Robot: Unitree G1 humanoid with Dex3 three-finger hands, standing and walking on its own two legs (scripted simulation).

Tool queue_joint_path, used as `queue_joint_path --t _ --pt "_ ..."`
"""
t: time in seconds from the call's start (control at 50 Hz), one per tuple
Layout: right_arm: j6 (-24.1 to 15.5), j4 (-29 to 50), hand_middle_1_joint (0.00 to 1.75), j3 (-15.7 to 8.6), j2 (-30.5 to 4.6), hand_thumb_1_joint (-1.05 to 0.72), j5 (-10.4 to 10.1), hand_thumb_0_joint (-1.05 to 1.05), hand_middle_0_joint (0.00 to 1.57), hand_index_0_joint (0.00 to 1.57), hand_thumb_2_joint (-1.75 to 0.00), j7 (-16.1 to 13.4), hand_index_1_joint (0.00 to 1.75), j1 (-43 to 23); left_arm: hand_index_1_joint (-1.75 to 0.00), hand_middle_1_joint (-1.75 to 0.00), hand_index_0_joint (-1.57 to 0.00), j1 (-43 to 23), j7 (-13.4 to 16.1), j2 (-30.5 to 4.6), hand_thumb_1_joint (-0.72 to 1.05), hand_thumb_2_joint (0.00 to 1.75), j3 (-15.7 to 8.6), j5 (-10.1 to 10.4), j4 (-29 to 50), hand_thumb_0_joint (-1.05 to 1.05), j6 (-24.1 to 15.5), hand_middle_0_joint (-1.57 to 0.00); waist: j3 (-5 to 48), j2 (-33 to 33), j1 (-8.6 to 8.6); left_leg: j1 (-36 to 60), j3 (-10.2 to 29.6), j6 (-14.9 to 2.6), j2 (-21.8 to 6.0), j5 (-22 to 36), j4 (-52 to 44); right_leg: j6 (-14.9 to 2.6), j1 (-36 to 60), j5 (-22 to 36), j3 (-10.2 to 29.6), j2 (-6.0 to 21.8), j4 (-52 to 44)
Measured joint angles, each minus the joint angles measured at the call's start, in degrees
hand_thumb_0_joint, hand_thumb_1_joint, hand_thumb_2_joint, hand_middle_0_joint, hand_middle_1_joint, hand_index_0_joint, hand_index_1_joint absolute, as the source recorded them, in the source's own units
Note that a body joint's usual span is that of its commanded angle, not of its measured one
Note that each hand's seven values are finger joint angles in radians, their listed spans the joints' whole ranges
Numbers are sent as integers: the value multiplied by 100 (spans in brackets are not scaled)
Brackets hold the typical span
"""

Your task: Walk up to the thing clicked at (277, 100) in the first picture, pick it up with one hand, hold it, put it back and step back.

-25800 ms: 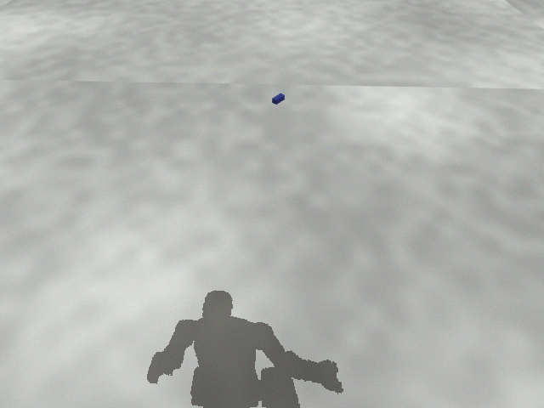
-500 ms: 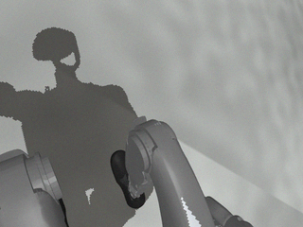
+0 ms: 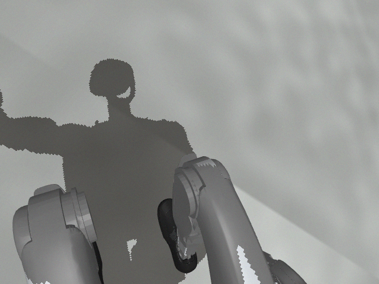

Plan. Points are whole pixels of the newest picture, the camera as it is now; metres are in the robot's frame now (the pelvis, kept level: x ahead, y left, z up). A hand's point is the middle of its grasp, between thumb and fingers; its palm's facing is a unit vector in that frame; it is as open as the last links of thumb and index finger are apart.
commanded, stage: settle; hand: left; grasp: from above
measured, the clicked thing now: out of the picture +0.45 +0.37 -0.24
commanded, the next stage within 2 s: lift in 0.44 s
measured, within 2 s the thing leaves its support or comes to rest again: neither
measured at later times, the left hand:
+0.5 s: hand out of the picture +0.43 +0.35 -0.13, palm faces -0.41 -0.10 -0.91, open 6.5 cm
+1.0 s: hand out of the picture +0.38 +0.36 -0.03, palm faces -0.43 -0.13 -0.89, open 6.5 cm
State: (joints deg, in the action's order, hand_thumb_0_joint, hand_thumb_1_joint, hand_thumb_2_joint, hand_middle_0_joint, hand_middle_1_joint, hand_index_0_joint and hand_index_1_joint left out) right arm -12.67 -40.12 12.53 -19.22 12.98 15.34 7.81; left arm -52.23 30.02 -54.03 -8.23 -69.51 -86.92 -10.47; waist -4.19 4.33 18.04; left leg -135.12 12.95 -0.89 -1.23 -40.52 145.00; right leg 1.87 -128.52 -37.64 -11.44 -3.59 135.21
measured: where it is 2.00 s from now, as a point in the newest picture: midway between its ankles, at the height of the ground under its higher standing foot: (139, 267)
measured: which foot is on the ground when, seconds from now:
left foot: down 0.00-1.00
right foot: down 0.00-1.00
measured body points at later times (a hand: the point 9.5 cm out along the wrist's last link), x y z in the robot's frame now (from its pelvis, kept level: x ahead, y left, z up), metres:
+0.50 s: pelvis -0.01 -0.01 +0.02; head +0.22 +0.08 +0.40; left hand +0.44 +0.35 -0.08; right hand +0.09 -0.27 -0.08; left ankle +0.07 +0.12 -0.27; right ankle +0.11 -0.11 -0.27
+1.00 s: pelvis -0.01 -0.01 +0.08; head +0.19 +0.07 +0.48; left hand +0.40 +0.36 +0.02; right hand +0.11 -0.27 -0.03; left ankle +0.06 +0.12 -0.27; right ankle +0.11 -0.11 -0.27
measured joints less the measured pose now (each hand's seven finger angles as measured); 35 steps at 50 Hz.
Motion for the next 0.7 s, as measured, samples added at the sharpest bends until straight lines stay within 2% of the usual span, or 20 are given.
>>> queue_joint_path --t 0.08,0.12,0.24,0.28,0.38,0.54,0.62,0.7 --pt "120 -43 30 -205 22 -91 -159 0 20 20 -90 -25 30 65 -3 -7 -110 107 -344 297 50 0 138 162 314 0 75 -106 188 -176 -139 5 -123 -22 -4 49 -128 -4 -19 6 98 25 -54" --pt "208 -49 30 -272 27 -91 -248 0 20 20 -90 -42 30 104 -3 -7 -111 117 -501 453 50 0 283 207 412 0 86 -107 289 -237 -204 25 -184 -20 2 78 -203 -18 -18 9 147 45 -81" --pt "422 18 30 -388 18 -91 -420 0 20 20 -90 -174 30 126 -1 -4 -112 86 -832 645 49 0 296 113 518 -1 -22 -108 430 -318 -270 124 -300 21 20 164 -390 -82 11 43 241 92 -143" --pt "484 41 30 -424 11 -91 -456 0 20 20 -90 -232 30 126 0 -3 -112 37 -914 665 49 0 375 103 570 -1 -47 -108 431 -319 -290 148 -334 32 23 192 -434 -98 11 59 270 102 -150" --pt "613 18 30 -489 11 -91 -491 0 20 20 -90 -375 30 90 0 -2 -112 -28 -1000 717 49 0 349 56 752 -1 -170 -109 439 -354 -347 154 -393 53 38 245 -514 -124 -12 81 320 128 -168" --pt "802 -20 30 -611 120 -91 -552 0 20 20 -90 -534 30 87 0 0 -112 -49 -1095 838 49 0 369 63 950 -1 -133 -110 552 -420 -442 176 -493 46 50 265 -644 -128 -18 61 406 155 -226" --pt "861 -24 30 -660 189 -91 -589 0 20 20 -90 -585 30 98 0 0 -112 -31 -1186 911 49 0 418 108 1045 -1 -64 -110 605 -447 -487 242 -539 29 54 266 -746 -118 45 44 447 164 -306" --pt "905 -18 30 -751 239 -92 -662 0 20 20 -91 -615 30 171 0 -1 -112 90 -1325 1061 49 0 405 273 1314 -1 53 -110 715 -489 -562 316 -585 16 72 278 -893 -112 129 26 485 188 -431"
